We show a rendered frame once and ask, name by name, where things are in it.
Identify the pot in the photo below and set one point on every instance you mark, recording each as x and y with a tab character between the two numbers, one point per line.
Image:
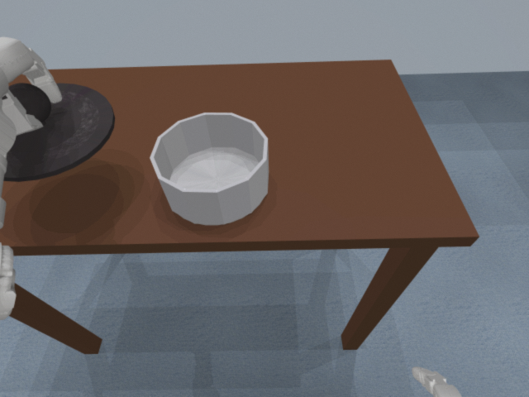
213	167

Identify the lid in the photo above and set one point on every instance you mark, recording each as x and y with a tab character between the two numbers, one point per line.
77	128

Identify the left robot hand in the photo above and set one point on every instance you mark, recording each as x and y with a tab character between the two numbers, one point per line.
17	59

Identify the knob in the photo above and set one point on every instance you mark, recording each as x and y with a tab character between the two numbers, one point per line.
33	99

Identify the left robot forearm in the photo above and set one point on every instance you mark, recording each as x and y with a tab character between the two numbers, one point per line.
8	135

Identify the robot left upper arm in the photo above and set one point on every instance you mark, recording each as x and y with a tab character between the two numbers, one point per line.
7	281

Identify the right robot hand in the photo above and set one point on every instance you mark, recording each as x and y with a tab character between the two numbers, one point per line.
434	382

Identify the table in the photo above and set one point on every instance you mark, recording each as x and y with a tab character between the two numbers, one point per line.
351	166

